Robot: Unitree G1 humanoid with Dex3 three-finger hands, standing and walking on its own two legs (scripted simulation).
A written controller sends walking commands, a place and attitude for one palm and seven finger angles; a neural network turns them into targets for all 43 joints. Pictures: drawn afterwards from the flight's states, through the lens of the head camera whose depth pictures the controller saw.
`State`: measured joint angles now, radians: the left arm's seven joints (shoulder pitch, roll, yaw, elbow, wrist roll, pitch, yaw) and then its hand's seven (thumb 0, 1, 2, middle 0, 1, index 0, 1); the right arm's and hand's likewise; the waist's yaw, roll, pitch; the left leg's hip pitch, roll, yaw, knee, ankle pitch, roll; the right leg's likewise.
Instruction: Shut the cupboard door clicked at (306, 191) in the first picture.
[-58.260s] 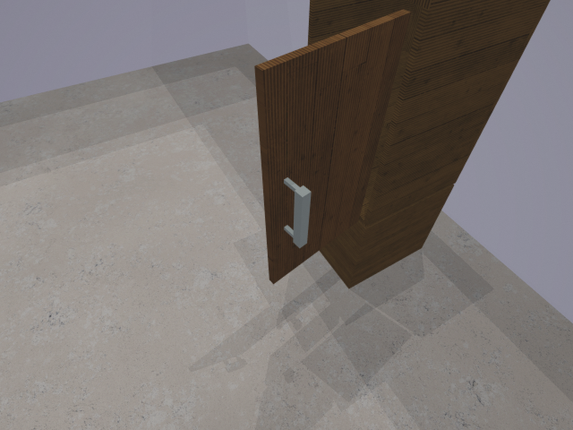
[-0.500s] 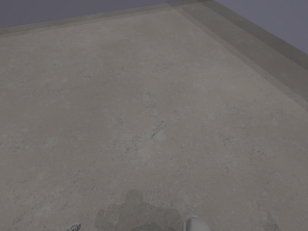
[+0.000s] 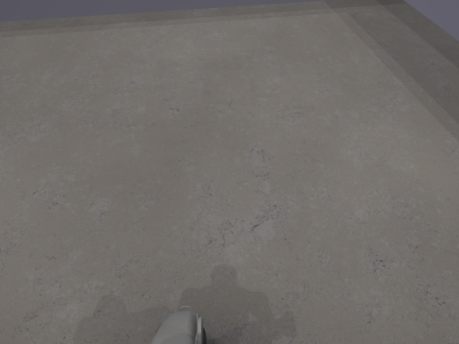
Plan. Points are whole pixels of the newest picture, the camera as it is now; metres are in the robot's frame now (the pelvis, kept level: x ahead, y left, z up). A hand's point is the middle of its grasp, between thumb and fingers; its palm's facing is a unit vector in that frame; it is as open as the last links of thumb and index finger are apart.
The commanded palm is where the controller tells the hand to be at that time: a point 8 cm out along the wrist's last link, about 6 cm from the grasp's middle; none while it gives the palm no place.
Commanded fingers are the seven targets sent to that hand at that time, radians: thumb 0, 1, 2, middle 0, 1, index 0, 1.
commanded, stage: turn to face it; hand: left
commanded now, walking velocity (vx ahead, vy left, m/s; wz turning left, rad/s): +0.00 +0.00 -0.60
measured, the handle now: out of the picture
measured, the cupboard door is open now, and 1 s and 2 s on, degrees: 36 36 36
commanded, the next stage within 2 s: none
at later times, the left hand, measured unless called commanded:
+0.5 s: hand out of the picture +0.13 +0.19 -0.18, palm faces -0.12 -0.96 -0.25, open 7.4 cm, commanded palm none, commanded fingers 0.00 0.90 0.90 -0.20 -0.30 -0.20 -0.30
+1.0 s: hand (170, 249) +0.32 +0.16 -0.16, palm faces -0.50 -0.84 -0.23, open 7.4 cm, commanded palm none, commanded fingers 0.00 0.90 0.90 -0.20 -0.30 -0.20 -0.30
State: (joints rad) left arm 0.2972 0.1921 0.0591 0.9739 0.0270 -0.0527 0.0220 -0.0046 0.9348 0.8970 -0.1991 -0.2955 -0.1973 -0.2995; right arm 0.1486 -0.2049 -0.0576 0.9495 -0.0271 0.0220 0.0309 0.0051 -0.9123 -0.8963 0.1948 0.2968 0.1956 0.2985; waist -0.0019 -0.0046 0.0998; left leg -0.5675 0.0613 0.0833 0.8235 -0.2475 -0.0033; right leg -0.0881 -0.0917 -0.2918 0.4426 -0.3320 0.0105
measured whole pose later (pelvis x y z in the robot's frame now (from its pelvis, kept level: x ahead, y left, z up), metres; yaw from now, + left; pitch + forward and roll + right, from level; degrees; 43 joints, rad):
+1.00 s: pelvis +0.10 +0.03 +0.00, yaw -33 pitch +0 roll -2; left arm 0.12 0.30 0.10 0.86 0.02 0.09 -0.04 0.01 0.91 0.90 -0.19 -0.29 -0.19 -0.30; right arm 0.24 -0.20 -0.01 0.89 -0.03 0.01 -0.03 0.00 -0.91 -0.90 0.20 0.30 0.20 0.30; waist 0.01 -0.03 0.08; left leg -0.22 0.10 0.11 0.49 -0.27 0.00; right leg -0.46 0.01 -0.01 1.05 -0.47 0.06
